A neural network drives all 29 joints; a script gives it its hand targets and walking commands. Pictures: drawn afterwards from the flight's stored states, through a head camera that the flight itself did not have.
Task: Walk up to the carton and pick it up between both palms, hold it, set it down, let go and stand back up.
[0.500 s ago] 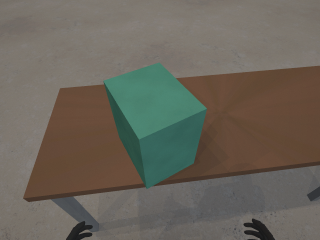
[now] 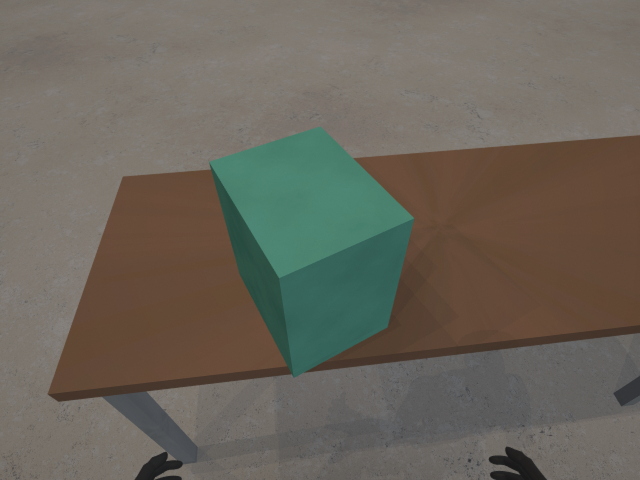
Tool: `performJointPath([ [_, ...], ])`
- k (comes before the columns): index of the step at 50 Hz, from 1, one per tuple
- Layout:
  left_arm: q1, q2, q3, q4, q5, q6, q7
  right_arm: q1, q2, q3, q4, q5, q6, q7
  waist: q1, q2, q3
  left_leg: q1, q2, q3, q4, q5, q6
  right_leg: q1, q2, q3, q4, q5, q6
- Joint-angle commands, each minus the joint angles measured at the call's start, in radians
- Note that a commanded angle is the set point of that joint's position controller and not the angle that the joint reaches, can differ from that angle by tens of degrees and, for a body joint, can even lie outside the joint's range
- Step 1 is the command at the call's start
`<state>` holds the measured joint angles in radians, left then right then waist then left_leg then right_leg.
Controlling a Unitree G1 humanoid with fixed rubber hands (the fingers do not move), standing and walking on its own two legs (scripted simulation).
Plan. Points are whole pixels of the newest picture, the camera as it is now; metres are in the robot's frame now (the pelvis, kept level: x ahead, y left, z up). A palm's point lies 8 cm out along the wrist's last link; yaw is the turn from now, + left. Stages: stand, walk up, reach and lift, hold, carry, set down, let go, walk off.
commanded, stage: stand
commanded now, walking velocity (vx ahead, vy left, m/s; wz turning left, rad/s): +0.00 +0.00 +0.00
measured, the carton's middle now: (307, 252) +0.44 +0.04 +0.00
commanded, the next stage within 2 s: walk up in 0.52 s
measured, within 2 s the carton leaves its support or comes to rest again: neither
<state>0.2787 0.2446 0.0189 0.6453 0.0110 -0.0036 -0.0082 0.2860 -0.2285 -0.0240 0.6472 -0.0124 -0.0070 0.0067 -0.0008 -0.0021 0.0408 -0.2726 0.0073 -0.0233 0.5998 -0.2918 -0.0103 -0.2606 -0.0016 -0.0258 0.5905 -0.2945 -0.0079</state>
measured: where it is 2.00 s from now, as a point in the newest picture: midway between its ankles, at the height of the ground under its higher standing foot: outside the picture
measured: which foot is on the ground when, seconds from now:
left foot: down 0.00-1.00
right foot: down 0.00-1.00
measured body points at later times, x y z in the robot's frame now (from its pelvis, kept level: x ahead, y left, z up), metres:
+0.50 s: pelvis +0.00 +0.00 +0.00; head +0.01 +0.00 +0.45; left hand +0.11 +0.25 -0.11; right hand +0.11 -0.25 -0.11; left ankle +0.02 +0.13 -0.73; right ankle +0.02 -0.12 -0.73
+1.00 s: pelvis +0.03 -0.01 -0.01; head +0.04 +0.00 +0.44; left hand +0.10 +0.26 -0.12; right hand +0.13 -0.26 -0.11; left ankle +0.02 +0.13 -0.73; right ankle +0.02 -0.12 -0.73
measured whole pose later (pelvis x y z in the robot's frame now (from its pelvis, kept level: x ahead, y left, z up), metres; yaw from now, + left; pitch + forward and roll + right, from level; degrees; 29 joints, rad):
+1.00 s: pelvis +0.03 -0.01 -0.01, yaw +5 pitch -1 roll +0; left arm 0.31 0.28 0.01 0.64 0.03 0.01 -0.02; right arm 0.39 -0.23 -0.03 0.63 -0.03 -0.02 0.00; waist 0.00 -0.02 0.03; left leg -0.30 -0.02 -0.11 0.67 -0.35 -0.02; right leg -0.25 -0.03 -0.12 0.65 -0.38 -0.02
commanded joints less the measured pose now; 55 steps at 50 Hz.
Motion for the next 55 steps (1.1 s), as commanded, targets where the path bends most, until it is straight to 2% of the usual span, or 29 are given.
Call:
performJointPath([
  [1,-0.007,0.124,0.037,-0.092,0.001,-0.022,0.005,-0.003,-0.129,-0.036,-0.094,0.001,-0.021,-0.004,0.001,0.022,-0.029,-0.014,0.071,-0.090,-0.134,0.069,0.044,-0.009,-0.087,0.108,-0.122,0.042,-0.031],
  [5,-0.002,0.129,0.033,-0.091,0.001,-0.024,0.007,0.005,-0.137,-0.037,-0.090,-0.001,-0.022,-0.004,0.001,-0.003,-0.037,-0.008,0.067,-0.085,-0.122,0.080,0.042,-0.006,-0.091,0.110,-0.129,0.035,-0.034],
  [7,-0.014,0.127,0.031,-0.087,0.000,-0.024,0.007,-0.003,-0.137,-0.035,-0.090,-0.002,-0.024,-0.004,-0.001,-0.001,-0.048,0.007,0.067,-0.083,-0.118,0.105,0.039,0.002,-0.087,0.107,-0.120,0.064,-0.033],
  [8,-0.009,0.123,0.030,-0.087,0.001,-0.025,0.007,-0.010,-0.140,-0.036,-0.088,-0.002,-0.023,-0.004,0.004,0.018,-0.034,-0.006,0.065,-0.083,-0.114,0.105,0.039,-0.001,-0.090,0.114,-0.124,0.067,-0.034],
  [21,0.005,0.138,0.031,-0.075,0.000,-0.020,0.008,0.006,-0.141,-0.032,-0.078,-0.001,-0.019,-0.006,0.002,-0.005,-0.005,-0.009,0.067,-0.088,-0.134,0.071,0.040,-0.019,-0.088,0.111,-0.136,0.034,-0.032],
  [23,0.008,0.141,0.028,-0.070,0.000,-0.022,0.009,0.010,-0.139,-0.031,-0.075,0.000,-0.021,-0.006,0.000,0.004,-0.043,0.011,0.067,-0.083,-0.122,0.110,0.039,0.003,-0.094,0.112,-0.129,0.070,-0.035],
  [25,0.006,0.134,0.027,-0.070,-0.002,-0.021,0.008,0.007,-0.148,-0.031,-0.073,0.000,-0.021,-0.006,-0.001,0.021,-0.049,0.002,0.067,-0.085,-0.124,0.094,0.041,0.009,-0.091,0.111,-0.127,0.062,-0.031],
  [26,0.008,0.137,0.030,-0.071,-0.004,-0.020,0.008,0.005,-0.140,-0.029,-0.076,0.000,-0.020,-0.006,0.002,0.007,-0.031,0.007,0.067,-0.084,-0.123,0.094,0.043,-0.003,-0.092,0.114,-0.131,0.053,-0.033],
  [32,0.015,0.138,0.028,-0.068,-0.003,-0.019,0.008,0.006,-0.146,-0.028,-0.077,0.001,-0.017,-0.007,0.002,0.015,-0.035,0.011,0.067,-0.082,-0.121,0.122,0.037,-0.005,-0.092,0.104,-0.133,0.074,-0.030],
  [33,0.012,0.144,0.030,-0.070,-0.005,-0.018,0.009,0.007,-0.142,-0.025,-0.071,0.000,-0.017,-0.006,0.000,-0.008,-0.034,0.012,0.066,-0.079,-0.119,0.104,0.038,-0.006,-0.093,0.106,-0.141,0.057,-0.032],
  [35,0.009,0.138,0.028,-0.069,-0.005,-0.017,0.009,0.008,-0.144,-0.026,-0.069,-0.002,-0.017,-0.007,0.002,0.001,-0.028,0.014,0.067,-0.082,-0.120,0.108,0.039,-0.010,-0.092,0.108,-0.144,0.054,-0.034],
  [36,0.039,0.143,0.039,-0.072,0.020,-0.017,0.002,0.079,-0.137,-0.034,-0.067,-0.014,-0.022,-0.008,0.003,-0.016,-0.078,0.006,0.042,-0.100,-0.121,-0.050,0.054,0.024,-0.073,0.071,-0.134,-0.123,-0.050],
  [38,0.037,0.136,0.040,-0.078,0.025,-0.014,-0.006,0.068,-0.140,-0.041,-0.079,-0.019,-0.023,-0.009,0.011,0.000,0.005,-0.065,0.037,-0.129,-0.127,-0.160,0.055,-0.023,-0.078,0.077,-0.139,-0.233,-0.061],
  [39,0.037,0.136,0.041,-0.083,0.021,-0.013,-0.007,0.060,-0.141,-0.042,-0.089,-0.020,-0.024,-0.009,0.014,-0.006,0.048,-0.102,0.035,-0.135,-0.127,-0.169,0.055,-0.043,-0.083,0.083,-0.144,-0.245,-0.065],
  [43,0.041,0.157,0.041,-0.091,0.019,-0.019,-0.006,0.069,-0.144,-0.043,-0.111,-0.019,-0.037,-0.009,0.019,0.008,0.036,-0.111,0.012,-0.137,-0.079,-0.040,0.050,-0.022,-0.115,0.096,-0.148,-0.147,-0.078],
  [46,0.014,0.170,0.037,-0.095,0.018,-0.018,-0.002,0.099,-0.126,-0.039,-0.122,-0.017,-0.043,-0.011,0.008,-0.010,-0.004,-0.059,0.001,-0.126,-0.022,0.128,0.048,-0.002,-0.134,0.068,-0.119,0.011,-0.084],
  [48,0.016,0.165,0.033,-0.099,0.019,-0.012,-0.002,0.114,-0.148,-0.047,-0.123,-0.018,-0.043,-0.015,0.007,0.013,-0.050,-0.023,0.018,-0.158,-0.016,0.200,0.057,0.015,-0.117,0.025,-0.057,0.080,-0.073],
  [49,0.010,0.162,0.031,-0.105,0.022,-0.008,-0.003,0.126,-0.163,-0.051,-0.121,-0.018,-0.042,-0.018,0.002,0.018,-0.053,-0.019,0.036,-0.192,-0.021,0.235,0.069,0.021,-0.104,0.001,-0.017,0.110,-0.062],
  [50,0.009,0.158,0.029,-0.111,0.027,-0.004,-0.002,0.138,-0.180,-0.055,-0.122,-0.017,-0.040,-0.020,0.000,0.050,-0.067,-0.013,0.063,-0.246,-0.042,0.248,0.089,0.026,-0.090,-0.013,0.028,0.119,-0.049],
  [52,0.007,0.143,0.026,-0.120,0.029,0.004,-0.003,0.146,-0.214,-0.066,-0.121,-0.013,-0.032,-0.026,-0.007,0.099,-0.054,-0.004,0.121,-0.361,-0.100,0.211,0.144,-0.021,-0.056,-0.022,0.094,0.040,-0.024],
  [53,0.014,0.134,0.025,-0.119,0.030,0.006,-0.003,0.143,-0.217,-0.068,-0.118,-0.013,-0.027,-0.029,-0.003,0.103,-0.040,-0.013,0.140,-0.404,-0.109,0.212,0.167,-0.032,-0.047,-0.018,0.085,0.000,-0.019],
  [54,0.023,0.127,0.025,-0.120,0.032,0.004,-0.002,0.127,-0.219,-0.066,-0.119,-0.012,-0.022,-0.030,0.007,0.118,-0.030,-0.035,0.141,-0.412,-0.103,0.230,0.168,-0.013,-0.049,-0.008,0.049,-0.018,-0.023],
  [55,0.034,0.133,0.028,-0.115,0.031,-0.001,-0.002,0.107,-0.212,-0.062,-0.128,-0.011,-0.018,-0.029,0.016,0.110,-0.018,-0.067,0.123,-0.382,-0.087,0.246,0.151,0.017,-0.059,0.001,0.018,0.013,-0.029],
])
